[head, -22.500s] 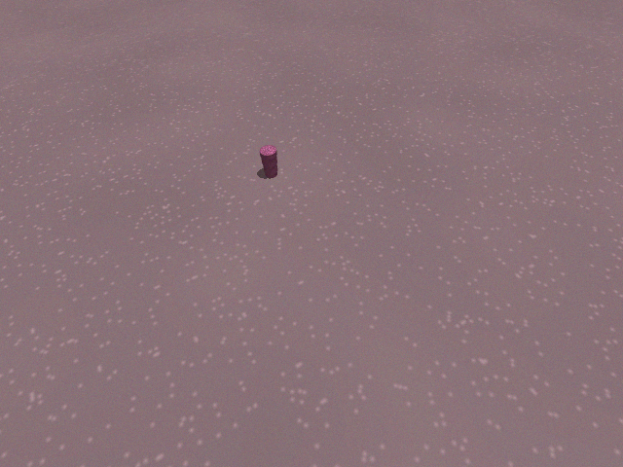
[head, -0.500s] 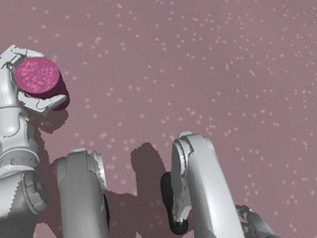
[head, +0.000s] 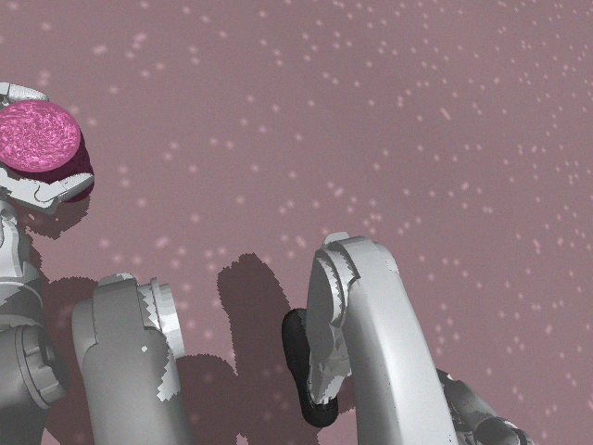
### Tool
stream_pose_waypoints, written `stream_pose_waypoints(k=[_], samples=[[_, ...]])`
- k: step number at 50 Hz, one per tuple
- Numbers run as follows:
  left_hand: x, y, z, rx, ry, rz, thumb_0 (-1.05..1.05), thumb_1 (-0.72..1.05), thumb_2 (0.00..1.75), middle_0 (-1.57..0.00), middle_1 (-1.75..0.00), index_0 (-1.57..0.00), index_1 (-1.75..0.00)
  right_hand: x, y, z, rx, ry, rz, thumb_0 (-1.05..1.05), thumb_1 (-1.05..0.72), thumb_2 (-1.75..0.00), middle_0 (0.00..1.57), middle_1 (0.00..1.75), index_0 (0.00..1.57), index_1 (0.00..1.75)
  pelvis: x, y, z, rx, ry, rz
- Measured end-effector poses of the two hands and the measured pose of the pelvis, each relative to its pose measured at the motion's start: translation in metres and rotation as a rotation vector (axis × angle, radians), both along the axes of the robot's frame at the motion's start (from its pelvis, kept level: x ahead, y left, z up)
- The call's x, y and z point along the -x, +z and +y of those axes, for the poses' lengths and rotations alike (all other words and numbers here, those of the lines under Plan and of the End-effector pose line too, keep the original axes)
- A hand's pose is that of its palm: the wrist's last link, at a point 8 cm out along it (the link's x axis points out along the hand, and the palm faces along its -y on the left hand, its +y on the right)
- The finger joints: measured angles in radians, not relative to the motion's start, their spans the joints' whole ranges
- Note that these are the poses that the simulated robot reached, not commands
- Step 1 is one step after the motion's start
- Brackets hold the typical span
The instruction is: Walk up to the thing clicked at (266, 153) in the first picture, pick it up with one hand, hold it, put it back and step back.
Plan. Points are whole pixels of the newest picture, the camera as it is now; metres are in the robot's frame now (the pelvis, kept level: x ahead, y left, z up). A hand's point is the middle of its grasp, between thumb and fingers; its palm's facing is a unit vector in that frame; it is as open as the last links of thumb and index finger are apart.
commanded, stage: lower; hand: left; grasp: from the side
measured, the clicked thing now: (55, 162) +0.47 +0.24 -0.13
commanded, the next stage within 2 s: loosen in 1.10 s
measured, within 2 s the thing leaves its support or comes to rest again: rests again in 1.44 s
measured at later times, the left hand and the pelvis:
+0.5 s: hand (56, 162) +0.48 +0.24 -0.16, palm faces +0.17 -0.98 -0.03, open 10.9 cm; pelvis +0.00 +0.00 -0.01, yaw -3 degrees
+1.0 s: hand (65, 166) +0.49 +0.24 -0.19, palm faces +0.18 -0.98 -0.04, open 10.9 cm; pelvis -0.01 +0.01 -0.01, yaw -5 degrees
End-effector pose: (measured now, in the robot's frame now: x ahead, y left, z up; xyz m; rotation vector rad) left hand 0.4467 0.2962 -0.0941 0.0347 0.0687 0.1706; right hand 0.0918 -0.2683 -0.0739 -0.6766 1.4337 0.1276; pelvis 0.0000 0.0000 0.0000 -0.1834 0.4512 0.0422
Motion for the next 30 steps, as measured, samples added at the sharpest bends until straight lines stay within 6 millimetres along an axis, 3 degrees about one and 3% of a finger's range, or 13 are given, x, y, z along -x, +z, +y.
stream_pose_waypoints(k=[12,30], samples=[[-0.001,-0.023,-0.001,-0.003,-0.002,0.023,-0.01,-0.58,1.02,-0.76,-1.10,-0.74,-1.12,0.002,0.006,-0.001,0.036,0.056,0.032,0.00,-0.93,-0.91,0.20,0.30,0.20,0.30,0.002,-0.005,0.002,0.024,-0.009,-0.034],[-0.008,-0.067,-0.002,0.015,0.023,0.011,-0.01,-0.58,1.02,-0.76,-1.10,-0.74,-1.12,-0.015,0.021,0.010,0.110,0.223,0.056,-0.01,-0.93,-0.91,0.20,0.30,0.20,0.30,0.005,-0.011,0.008,0.077,-0.030,-0.096]])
